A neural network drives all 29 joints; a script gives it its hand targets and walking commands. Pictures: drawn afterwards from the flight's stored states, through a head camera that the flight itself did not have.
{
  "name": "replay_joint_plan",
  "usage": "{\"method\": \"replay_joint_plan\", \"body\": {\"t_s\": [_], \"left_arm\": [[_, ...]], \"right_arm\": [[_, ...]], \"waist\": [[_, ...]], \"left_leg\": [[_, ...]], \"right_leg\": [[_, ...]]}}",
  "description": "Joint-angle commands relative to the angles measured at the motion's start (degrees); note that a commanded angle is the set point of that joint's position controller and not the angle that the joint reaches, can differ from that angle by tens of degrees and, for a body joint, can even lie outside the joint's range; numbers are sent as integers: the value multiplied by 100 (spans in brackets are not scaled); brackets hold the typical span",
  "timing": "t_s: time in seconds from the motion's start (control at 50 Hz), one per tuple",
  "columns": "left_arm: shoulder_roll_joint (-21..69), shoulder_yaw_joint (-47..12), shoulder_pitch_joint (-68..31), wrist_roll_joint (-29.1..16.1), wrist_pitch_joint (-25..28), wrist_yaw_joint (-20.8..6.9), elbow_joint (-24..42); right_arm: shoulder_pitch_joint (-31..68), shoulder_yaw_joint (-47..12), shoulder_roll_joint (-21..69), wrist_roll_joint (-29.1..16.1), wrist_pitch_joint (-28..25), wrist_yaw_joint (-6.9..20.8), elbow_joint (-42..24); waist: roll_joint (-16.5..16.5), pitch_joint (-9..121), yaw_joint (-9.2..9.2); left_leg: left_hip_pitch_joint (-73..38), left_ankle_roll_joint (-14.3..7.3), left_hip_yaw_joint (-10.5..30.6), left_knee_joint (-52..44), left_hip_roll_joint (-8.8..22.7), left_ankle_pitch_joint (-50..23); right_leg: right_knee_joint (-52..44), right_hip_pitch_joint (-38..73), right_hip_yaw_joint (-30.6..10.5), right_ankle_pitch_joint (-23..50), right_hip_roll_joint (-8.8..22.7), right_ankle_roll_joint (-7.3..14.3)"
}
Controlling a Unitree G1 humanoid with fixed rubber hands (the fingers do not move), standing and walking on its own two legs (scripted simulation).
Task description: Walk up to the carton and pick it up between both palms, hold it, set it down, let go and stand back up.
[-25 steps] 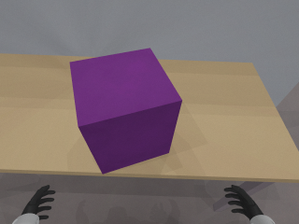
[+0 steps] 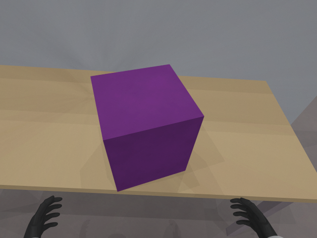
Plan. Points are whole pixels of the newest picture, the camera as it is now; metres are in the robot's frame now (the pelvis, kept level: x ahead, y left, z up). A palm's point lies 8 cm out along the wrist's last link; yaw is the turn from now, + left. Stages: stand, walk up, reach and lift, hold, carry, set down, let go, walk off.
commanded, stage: reach and lift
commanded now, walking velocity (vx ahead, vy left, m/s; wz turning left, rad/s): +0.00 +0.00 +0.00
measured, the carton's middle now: (143, 128) +0.39 +0.05 +0.05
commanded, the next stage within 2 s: none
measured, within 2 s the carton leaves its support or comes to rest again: neither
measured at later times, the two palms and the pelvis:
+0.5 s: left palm (50, 219) +0.17 +0.24 +0.01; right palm (269, 216) +0.18 -0.25 +0.01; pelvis +0.00 -0.01 +0.00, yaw -1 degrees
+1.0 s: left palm (50, 202) +0.20 +0.23 +0.05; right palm (260, 196) +0.21 -0.23 +0.04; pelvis +0.01 -0.01 +0.00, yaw +0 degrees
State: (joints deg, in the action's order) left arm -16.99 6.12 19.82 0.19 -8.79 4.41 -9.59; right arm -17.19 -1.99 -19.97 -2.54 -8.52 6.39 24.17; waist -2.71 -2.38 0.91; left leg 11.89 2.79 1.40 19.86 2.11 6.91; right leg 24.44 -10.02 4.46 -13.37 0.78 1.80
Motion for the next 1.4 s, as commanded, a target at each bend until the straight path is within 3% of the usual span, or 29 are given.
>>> {"method": "replay_joint_plan", "body": {"t_s": [0.0,0.14,0.2,0.22,0.4,0.42,0.58,0.66,0.72,0.76,0.78,0.8,0.82,0.84,0.88,0.96,0.98,1.0,1.02,1.06,1.08,1.1,1.14,1.18,1.22,1.28,1.3,1.32,1.38], "left_arm": [[-171,248,275,-571,315,302,1442],[122,0,280,-573,409,451,1920],[167,-76,282,-755,466,495,2094],[221,-156,260,-743,474,501,2046],[365,-182,345,-793,646,634,2538],[415,-126,332,-716,627,644,2499],[415,-162,221,-826,701,704,3168],[528,-356,57,-973,672,764,3422],[609,-448,-102,-964,461,749,3119],[594,-342,-294,-928,289,762,3066],[563,-259,-446,-952,238,742,3192],[551,-250,-442,-978,174,760,3227],[469,-224,-651,-958,88,740,3372],[502,-147,-774,-916,15,799,3591],[401,-133,-907,-976,-98,832,3783],[348,-33,-881,-1109,-264,828,4127],[297,29,-998,-1021,-339,856,4258],[360,-3,-887,-1041,-422,786,4119],[301,66,-1085,-967,-522,766,4078],[438,198,-855,-868,-790,660,3805],[417,338,-897,-770,-896,652,3900],[399,328,-889,-786,-1018,605,4050],[355,430,-1071,-754,-1196,590,4390],[274,691,-1030,-709,-1298,534,4475],[213,738,-1002,-672,-1397,549,4828],[227,720,-1315,-756,-1542,509,4789],[233,731,-1342,-727,-1595,506,4717],[211,729,-1421,-737,-1679,506,4726],[122,909,-1915,-731,-1907,535,4479]], "right_arm": [[-22,635,-854,-1030,-196,273,-835],[10,692,-1138,-1309,-191,470,-1167],[103,719,-1209,-1441,-233,488,-1486],[197,673,-1248,-1463,-265,503,-1548],[45,543,-1335,-1761,-430,444,-2154],[-49,444,-1322,-1790,-397,445,-2008],[-53,221,-1337,-2058,-420,377,-2477],[161,358,-1386,-2117,-485,329,-2755],[411,511,-1379,-2090,-360,295,-2736],[575,452,-1278,-2096,-221,242,-2752],[620,446,-1314,-2107,-164,253,-2852],[659,352,-1264,-2110,-88,230,-2857],[802,432,-1273,-2104,-9,177,-2949],[971,357,-1251,-2169,81,187,-2993],[1064,386,-1240,-2161,206,137,-3168],[1092,474,-1257,-2131,308,25,-3471],[1197,426,-1241,-2193,382,-23,-3490],[1212,456,-1280,-2146,435,-42,-3445],[1346,376,-1207,-2139,523,-97,-3416],[1293,379,-1309,-2164,674,-188,-3379],[1291,248,-1284,-2233,743,-229,-3404],[1339,292,-1359,-2227,815,-292,-3566],[1566,200,-1340,-2305,929,-376,-3745],[1612,221,-1489,-2286,978,-459,-3891],[1596,183,-1478,-2335,1035,-518,-3929],[1974,249,-1510,-2281,1180,-586,-3965],[2072,192,-1465,-2276,1239,-593,-3940],[2171,254,-1452,-2284,1300,-603,-3895],[2666,212,-1476,-2297,1499,-641,-3742]], "waist": [[98,962,187],[129,1118,305],[-183,1003,287],[30,1033,353],[-256,1182,376],[-126,1172,383],[-169,1090,458],[-305,1218,365],[-301,916,282],[-204,837,347],[-348,798,362],[-312,764,437],[-258,887,379],[-155,816,489],[-52,846,446],[-58,1074,404],[10,1187,486],[-77,1025,397],[44,1073,390],[-77,1026,433],[111,1064,529],[34,1207,442],[162,1403,518],[24,1453,540],[252,1555,526],[196,1462,521],[221,1394,605],[366,1310,555],[288,1181,684]], "left_leg": [[-1125,-216,-289,-391,-185,-459],[-1023,-122,-327,-374,-228,-453],[-964,-160,-373,-312,-235,-426],[-956,-140,-412,-316,-248,-372],[-838,-190,-381,-207,-291,-699],[-891,-170,-409,-220,-257,-721],[-684,-153,-409,-192,-271,-725],[-630,-143,-365,-191,-277,-621],[-654,-136,-310,-316,-213,-126],[-533,-175,-359,-445,-252,63],[-481,-184,-359,-412,-251,72],[-420,-175,-380,-439,-257,94],[-466,-161,-352,-417,-269,44],[-485,-148,-370,-464,-240,89],[-437,-117,-365,-457,-252,186],[-575,-104,-389,-319,-280,-368],[-619,-73,-376,-308,-279,-593],[-682,-71,-331,-314,-244,-600],[-741,-83,-351,-302,-266,-603],[-944,-73,-338,-323,-241,-947],[-1046,-47,-367,-310,-246,-1147],[-1118,-33,-366,-252,-265,-1352],[-1254,-6,-363,-185,-275,-1708],[-1363,20,-395,-65,-291,-2213],[-1465,103,-381,20,-305,-2567],[-1417,86,-351,-10,-274,-2362],[-1358,74,-360,-80,-276,-2160],[-1396,107,-384,-89,-263,-2089],[-1126,22,-372,-179,-246,-1577]], "right_leg": [[-1077,6,-300,169,-305,-77],[-1117,5,-371,192,-285,11],[-1143,-173,-389,83,-277,-8],[-1125,-143,-426,53,-233,7],[-1088,-37,-617,295,-201,-73],[-1106,-36,-629,293,-164,-66],[-1058,-99,-731,183,-110,-135],[-1063,-132,-741,149,-95,-134],[-1207,-315,-773,-416,-88,-64],[-1248,-231,-849,-577,-37,-78],[-1233,-288,-847,-573,-60,-69],[-1245,-210,-878,-631,-26,-95],[-1210,-211,-870,-497,-77,-49],[-1212,-288,-866,-639,-89,-29],[-1243,-264,-956,-766,-26,-30],[-1137,-47,-904,-6,-70,-81],[-1098,31,-874,189,-132,-74],[-1154,-54,-871,179,-103,-82],[-1165,-2,-910,244,-78,-62],[-1158,75,-819,580,-171,-33],[-1172,150,-835,698,-169,-14],[-1139,255,-810,965,-190,-40],[-1079,367,-753,1316,-225,-70],[-977,460,-661,1776,-332,-83],[-913,559,-612,2111,-346,-87],[-929,380,-586,1848,-355,-58],[-985,338,-610,1610,-318,-85],[-998,265,-575,1509,-320,-57],[-1041,254,-670,1027,-226,-53]]}}
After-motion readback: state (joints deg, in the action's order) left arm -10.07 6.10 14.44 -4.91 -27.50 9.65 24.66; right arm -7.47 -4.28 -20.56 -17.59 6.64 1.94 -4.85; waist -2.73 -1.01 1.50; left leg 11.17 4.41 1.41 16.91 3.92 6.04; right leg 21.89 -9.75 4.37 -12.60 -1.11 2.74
